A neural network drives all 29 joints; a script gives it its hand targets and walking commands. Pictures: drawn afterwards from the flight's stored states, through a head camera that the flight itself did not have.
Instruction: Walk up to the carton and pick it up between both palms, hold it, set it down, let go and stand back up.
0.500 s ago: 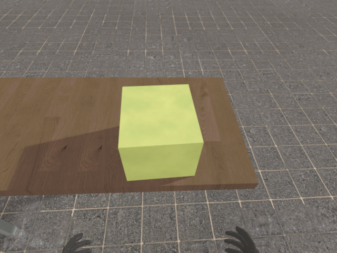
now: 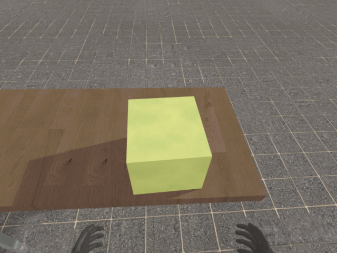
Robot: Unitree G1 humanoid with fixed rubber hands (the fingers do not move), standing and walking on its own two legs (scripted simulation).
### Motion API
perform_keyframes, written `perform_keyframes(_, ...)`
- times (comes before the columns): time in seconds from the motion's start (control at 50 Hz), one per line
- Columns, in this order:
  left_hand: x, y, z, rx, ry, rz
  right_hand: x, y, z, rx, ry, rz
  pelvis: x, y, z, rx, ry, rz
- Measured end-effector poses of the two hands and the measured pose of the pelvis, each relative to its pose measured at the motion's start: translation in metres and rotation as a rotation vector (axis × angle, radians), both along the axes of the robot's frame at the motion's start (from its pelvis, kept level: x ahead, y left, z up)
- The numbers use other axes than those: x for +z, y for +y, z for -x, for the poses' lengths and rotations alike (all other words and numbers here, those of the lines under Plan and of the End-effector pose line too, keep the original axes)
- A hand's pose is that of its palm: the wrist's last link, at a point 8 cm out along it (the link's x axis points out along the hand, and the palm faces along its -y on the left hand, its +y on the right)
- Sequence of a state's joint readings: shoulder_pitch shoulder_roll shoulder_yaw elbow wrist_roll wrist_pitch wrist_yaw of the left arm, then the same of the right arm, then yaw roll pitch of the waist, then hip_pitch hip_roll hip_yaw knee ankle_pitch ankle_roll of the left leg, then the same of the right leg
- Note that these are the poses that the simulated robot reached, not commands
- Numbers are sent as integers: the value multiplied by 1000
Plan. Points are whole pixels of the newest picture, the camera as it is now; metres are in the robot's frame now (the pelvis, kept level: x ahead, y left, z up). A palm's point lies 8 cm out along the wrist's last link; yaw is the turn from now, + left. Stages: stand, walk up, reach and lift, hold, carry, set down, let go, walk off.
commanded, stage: reach and lift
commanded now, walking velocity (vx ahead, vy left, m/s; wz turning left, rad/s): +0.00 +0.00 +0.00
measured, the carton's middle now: (164, 143) +0.47 +0.02 -0.06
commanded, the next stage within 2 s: none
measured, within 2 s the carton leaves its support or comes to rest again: neither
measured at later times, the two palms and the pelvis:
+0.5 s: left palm (80, 243) +0.18 +0.21 -0.05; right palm (264, 236) +0.20 -0.22 -0.06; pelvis +0.00 +0.00 +0.00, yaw +1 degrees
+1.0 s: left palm (91, 209) +0.25 +0.20 -0.03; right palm (259, 201) +0.27 -0.22 -0.03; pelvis +0.00 -0.01 -0.01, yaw +2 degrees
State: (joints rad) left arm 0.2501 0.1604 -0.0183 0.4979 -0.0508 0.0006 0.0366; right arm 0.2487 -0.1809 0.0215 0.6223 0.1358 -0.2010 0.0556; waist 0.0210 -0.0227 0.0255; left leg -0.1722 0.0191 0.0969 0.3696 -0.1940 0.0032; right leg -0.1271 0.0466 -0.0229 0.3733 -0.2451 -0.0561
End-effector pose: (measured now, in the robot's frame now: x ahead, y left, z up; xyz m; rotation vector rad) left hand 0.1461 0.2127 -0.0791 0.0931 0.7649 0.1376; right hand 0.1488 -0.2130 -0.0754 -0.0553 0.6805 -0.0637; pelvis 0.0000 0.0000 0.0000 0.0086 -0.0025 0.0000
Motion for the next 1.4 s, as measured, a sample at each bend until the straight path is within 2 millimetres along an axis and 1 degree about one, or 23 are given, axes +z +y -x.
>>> perform_keyframes(0.12,0,-6,-7,7,-81,14,4,-1,-15,23,-55,-6,-1,1,-4,4,24,2)
perform_keyframes(0.2,2,-6,-14,3,-130,9,6,-3,-26,15,-98,-7,-2,1,-6,10,29,2)
perform_keyframes(0.4,19,2,-30,18,-275,-14,14,-8,-42,36,-192,6,-4,1,-6,15,9,3)
perform_keyframes(0.54,30,-6,-36,7,-363,-7,18,-6,-50,43,-265,1,-5,1,-2,19,1,4)
perform_keyframes(0.64,35,-13,-46,11,-419,10,25,-2,-60,54,-321,-12,-7,0,3,25,3,4)
perform_keyframes(0.74,39,-17,-64,27,-466,17,32,-3,-75,48,-356,-17,-10,-4,7,31,10,1)
perform_keyframes(0.88,48,-20,-90,42,-512,17,44,-4,-103,42,-387,-14,-11,-8,5,26,42,-2)
perform_keyframes(0.98,52,-19,-99,33,-506,3,46,-6,-119,42,-381,-6,-10,-11,1,26,56,-3)
perform_keyframes(1.06,54,-13,-105,52,-488,0,49,-9,-132,42,-375,-2,-9,-13,-2,31,67,-6)
perform_keyframes(1.12,61,-9,-114,60,-505,-5,57,-10,-145,42,-396,-4,-8,-14,-3,30,82,-8)
perform_keyframes(1.2,75,-9,-128,45,-543,-4,70,-7,-162,51,-432,-14,-7,-15,-4,31,98,-8)
perform_keyframes(1.3,84,-12,-140,31,-536,4,78,-6,-175,53,-426,-12,-5,-14,-6,34,99,-7)
perform_keyframes(1.4,97,-15,-155,30,-544,17,92,-9,-186,39,-441,-13,-3,-12,-4,31,100,-2)
